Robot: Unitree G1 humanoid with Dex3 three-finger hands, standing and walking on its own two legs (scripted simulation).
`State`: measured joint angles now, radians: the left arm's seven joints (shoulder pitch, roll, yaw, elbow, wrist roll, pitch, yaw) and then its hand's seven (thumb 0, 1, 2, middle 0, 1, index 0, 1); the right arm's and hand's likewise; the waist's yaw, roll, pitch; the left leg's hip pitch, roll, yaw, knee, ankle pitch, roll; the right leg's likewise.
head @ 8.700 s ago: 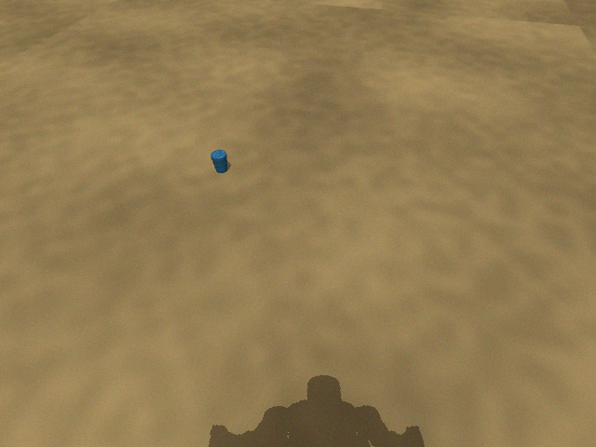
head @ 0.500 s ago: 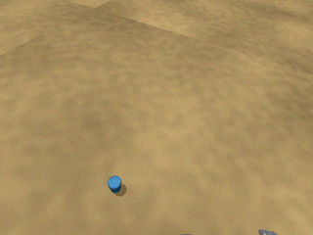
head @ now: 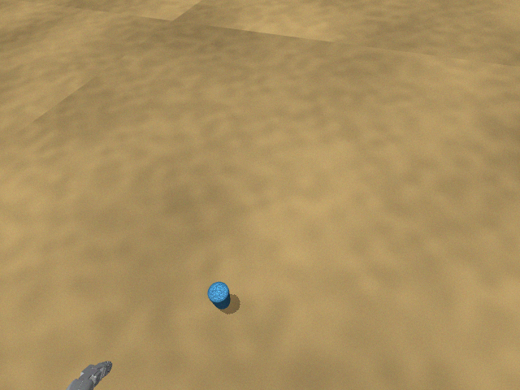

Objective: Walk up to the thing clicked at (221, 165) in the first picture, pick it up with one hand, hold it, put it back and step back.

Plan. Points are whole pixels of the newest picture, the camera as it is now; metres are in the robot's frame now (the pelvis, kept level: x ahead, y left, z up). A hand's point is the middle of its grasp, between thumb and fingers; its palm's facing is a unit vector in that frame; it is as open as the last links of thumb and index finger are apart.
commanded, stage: walk up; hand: left
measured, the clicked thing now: (220, 296) +0.53 +0.24 -0.71
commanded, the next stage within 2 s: stand in 1.92 s
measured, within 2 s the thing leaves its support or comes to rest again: neither
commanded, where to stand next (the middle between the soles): +0.14 +0.02 m, yaw -2 degrees
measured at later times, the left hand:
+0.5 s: hand out of the picture +0.11 +0.27 -0.15, palm faces -0.05 -0.90 -0.43, open 7.4 cm
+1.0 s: hand out of the picture +0.03 +0.30 -0.17, palm faces -0.07 -0.93 -0.35, open 7.4 cm
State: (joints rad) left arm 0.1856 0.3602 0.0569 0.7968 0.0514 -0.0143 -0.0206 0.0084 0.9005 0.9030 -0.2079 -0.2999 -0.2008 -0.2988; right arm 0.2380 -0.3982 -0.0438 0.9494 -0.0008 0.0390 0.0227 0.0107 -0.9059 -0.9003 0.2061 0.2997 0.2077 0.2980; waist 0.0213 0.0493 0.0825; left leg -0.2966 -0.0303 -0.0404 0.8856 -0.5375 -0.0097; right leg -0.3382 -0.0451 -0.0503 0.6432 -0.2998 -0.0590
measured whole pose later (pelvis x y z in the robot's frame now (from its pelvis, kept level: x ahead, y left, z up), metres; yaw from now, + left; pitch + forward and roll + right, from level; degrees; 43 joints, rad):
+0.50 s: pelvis +0.02 +0.01 -0.01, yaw -1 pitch -3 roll +0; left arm 0.15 0.36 0.03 0.87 0.01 -0.01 0.02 0.01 0.90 0.90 -0.21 -0.30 -0.20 -0.30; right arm 0.15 -0.41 -0.06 0.83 0.02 0.09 -0.01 0.01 -0.91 -0.90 0.20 0.30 0.21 0.30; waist 0.00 0.07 0.24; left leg -0.38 -0.05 -0.09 1.14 -0.59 0.02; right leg -0.44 -0.02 -0.02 0.64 -0.15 -0.01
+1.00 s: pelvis -0.06 +0.03 -0.01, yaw -2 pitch -1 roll +0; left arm 0.17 0.42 0.07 0.89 0.01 0.06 -0.01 0.01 0.90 0.90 -0.21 -0.30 -0.20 -0.30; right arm 0.20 -0.42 -0.07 0.86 -0.02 0.00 -0.03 0.01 -0.90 -0.90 0.21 0.30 0.21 0.30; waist 0.01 -0.06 0.18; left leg -0.32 0.04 0.00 0.72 -0.39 -0.01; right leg -0.39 0.03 0.07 0.86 -0.48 0.00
